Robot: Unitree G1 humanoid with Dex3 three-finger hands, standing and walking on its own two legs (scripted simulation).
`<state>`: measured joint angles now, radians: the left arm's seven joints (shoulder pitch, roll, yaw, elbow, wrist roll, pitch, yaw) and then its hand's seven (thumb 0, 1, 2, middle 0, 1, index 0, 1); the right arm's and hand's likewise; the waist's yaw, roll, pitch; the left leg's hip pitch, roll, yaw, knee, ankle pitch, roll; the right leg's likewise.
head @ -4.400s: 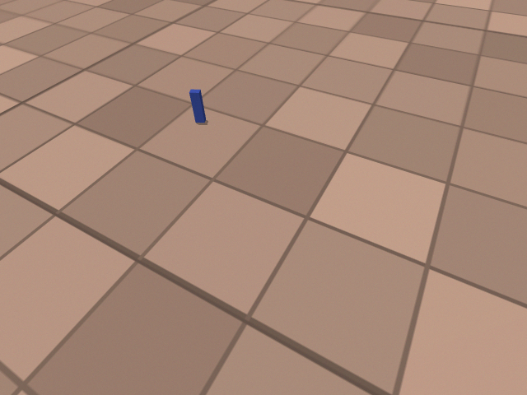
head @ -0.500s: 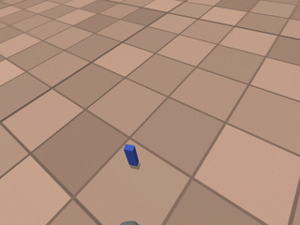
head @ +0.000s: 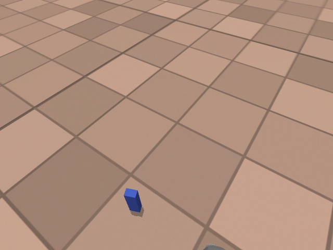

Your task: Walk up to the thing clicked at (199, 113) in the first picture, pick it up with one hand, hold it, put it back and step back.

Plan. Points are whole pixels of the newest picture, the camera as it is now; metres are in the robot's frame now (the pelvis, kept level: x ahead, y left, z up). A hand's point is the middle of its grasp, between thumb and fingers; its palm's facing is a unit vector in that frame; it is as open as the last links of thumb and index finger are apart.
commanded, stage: walk up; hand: left
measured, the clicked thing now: (133, 200) +0.50 +0.20 -0.66
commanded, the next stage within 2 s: none
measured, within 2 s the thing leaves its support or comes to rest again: neither
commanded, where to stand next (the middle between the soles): +0.18 -0.01 m, yaw +0 degrees
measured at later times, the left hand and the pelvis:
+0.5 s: hand out of the picture +0.17 +0.27 -0.17, palm faces +0.02 -0.92 -0.39, open 7.4 cm; pelvis +0.08 +0.00 -0.02, yaw +1 degrees
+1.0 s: hand out of the picture +0.15 +0.27 -0.14, palm faces +0.01 -0.93 -0.36, open 7.4 cm; pelvis +0.09 +0.00 +0.01, yaw +1 degrees
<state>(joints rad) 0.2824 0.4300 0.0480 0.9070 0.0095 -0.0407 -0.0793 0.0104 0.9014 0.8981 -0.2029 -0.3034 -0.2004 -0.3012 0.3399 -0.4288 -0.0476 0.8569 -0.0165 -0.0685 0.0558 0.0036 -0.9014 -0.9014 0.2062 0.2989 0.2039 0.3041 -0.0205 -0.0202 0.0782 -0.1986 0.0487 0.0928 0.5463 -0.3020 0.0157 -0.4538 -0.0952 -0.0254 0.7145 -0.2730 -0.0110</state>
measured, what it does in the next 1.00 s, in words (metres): steps on the spot: right foot, then left foot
